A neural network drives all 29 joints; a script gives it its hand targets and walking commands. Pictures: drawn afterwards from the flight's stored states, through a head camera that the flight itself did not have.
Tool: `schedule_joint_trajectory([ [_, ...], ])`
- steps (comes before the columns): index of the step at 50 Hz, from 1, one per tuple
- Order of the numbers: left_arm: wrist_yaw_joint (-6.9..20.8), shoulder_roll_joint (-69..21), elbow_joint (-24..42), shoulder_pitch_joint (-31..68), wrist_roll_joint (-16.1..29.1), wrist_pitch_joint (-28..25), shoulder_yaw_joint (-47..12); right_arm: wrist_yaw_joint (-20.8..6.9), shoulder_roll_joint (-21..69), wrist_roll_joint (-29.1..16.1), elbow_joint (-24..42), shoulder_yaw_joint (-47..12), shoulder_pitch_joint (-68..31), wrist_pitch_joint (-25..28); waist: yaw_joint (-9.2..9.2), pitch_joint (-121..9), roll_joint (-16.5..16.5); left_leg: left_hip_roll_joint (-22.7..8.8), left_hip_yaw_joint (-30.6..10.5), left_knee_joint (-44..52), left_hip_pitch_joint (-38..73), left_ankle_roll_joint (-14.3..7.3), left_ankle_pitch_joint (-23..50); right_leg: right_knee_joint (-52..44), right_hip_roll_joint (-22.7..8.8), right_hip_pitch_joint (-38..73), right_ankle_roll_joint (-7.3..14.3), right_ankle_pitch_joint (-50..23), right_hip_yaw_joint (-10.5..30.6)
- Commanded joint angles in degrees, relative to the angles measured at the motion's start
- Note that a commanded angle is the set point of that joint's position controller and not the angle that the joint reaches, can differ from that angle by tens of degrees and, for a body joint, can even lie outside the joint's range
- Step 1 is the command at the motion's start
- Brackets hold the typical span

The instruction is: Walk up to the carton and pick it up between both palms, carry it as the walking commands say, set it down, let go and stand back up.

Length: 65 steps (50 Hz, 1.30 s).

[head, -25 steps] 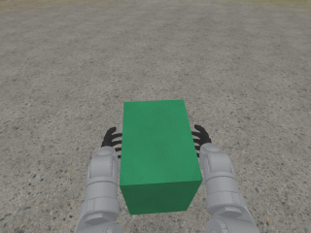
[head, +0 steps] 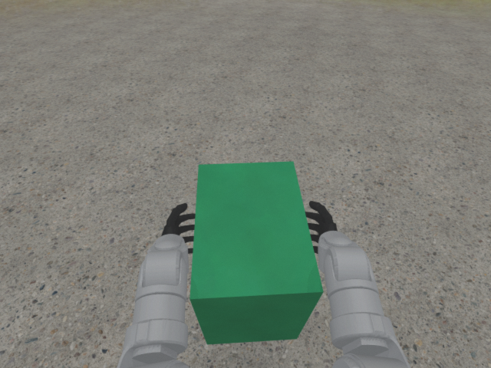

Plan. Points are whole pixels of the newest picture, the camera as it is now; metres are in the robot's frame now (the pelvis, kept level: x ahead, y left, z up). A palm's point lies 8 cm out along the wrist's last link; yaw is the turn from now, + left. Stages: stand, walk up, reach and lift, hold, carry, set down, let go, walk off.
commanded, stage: reach and lift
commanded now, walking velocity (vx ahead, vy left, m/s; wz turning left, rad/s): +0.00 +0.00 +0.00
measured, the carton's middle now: (249, 254) +0.33 +0.00 -0.01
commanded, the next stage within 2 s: hold in 0.52 s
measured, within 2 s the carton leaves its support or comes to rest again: neither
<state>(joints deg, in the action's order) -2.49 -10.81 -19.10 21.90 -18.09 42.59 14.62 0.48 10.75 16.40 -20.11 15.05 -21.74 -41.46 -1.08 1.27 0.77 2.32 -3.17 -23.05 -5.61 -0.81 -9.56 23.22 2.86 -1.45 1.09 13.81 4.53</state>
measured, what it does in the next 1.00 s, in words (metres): stands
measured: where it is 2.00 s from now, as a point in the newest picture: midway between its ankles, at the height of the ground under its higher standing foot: outside the picture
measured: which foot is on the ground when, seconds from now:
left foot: down 0.00-1.00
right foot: down 0.00-1.00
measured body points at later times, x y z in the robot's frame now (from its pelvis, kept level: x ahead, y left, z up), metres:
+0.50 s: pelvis -0.01 +0.00 +0.00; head -0.07 +0.01 +0.44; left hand +0.31 +0.13 +0.05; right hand +0.30 -0.14 +0.05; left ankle +0.04 +0.11 -0.74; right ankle +0.00 -0.11 -0.74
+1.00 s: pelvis -0.01 +0.01 +0.00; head -0.07 +0.02 +0.44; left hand +0.30 +0.14 +0.05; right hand +0.30 -0.13 +0.05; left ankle +0.04 +0.11 -0.74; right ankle +0.00 -0.11 -0.74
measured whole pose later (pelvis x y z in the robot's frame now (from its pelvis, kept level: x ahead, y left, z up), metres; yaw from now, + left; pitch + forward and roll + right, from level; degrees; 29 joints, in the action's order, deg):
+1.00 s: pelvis -0.01 +0.01 +0.00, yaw +0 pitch -10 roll +0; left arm -2.7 -10.4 -19.5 20.6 -17.3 43.5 13.5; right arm 0.5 10.4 16.5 -20.8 14.3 -20.8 -42.3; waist -0.2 1.3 1.1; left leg 2.8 -3.0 -24.6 -5.6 -1.3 -9.4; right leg 25.3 2.6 -1.7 0.7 14.0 4.7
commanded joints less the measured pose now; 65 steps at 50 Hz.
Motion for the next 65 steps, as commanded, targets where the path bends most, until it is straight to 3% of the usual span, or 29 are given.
schedule_joint_trajectory([
  [1, 12.93, -56.56, 0.08, 24.66, 14.44, -1.26, -28.70, -12.19, 53.66, -13.20, 0.25, -27.36, -26.03, 1.17, 0.04, -13.43, -0.97, 0.39, -3.52, 1.58, 10.01, 1.09, 10.55, -4.36, 0.15, -5.11, -0.29, -10.24, 2.85],
  [37, 14.70, -57.24, -0.01, 26.19, 16.22, -1.03, -29.33, -12.20, 56.95, -13.17, -1.39, -26.75, -25.45, 0.96, 0.65, -9.87, -0.34, 0.42, -2.91, 1.57, 8.76, -0.17, 1.46, -4.64, -0.60, -8.37, 0.48, -0.74, 2.46],
  [65, 14.20, -57.91, 1.73, 23.62, 17.20, -0.68, -30.92, -12.27, 56.45, -13.97, 0.98, -28.25, -23.14, 0.60, 0.90, -10.70, -0.92, -0.03, -3.26, 1.72, 9.62, 0.16, 3.96, -3.83, 0.00, -8.39, 0.65, -2.61, 2.11],
])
